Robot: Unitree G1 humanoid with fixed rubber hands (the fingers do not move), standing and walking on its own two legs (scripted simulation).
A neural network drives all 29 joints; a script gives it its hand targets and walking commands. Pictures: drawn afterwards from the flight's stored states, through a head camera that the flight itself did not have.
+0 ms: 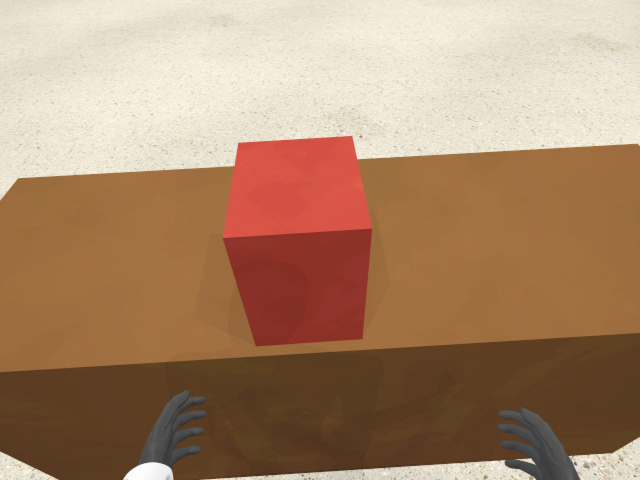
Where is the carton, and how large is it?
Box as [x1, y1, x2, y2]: [223, 136, 371, 345]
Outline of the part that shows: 351,136 238,143 225,220 223,240 256,345 362,338 371,225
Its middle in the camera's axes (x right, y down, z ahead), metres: -0.03 +0.01 +0.60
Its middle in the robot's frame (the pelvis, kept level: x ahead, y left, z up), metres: +0.44 +0.06 +0.04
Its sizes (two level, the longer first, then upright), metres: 0.197 0.169 0.246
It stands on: a pedestal, 0.70 m high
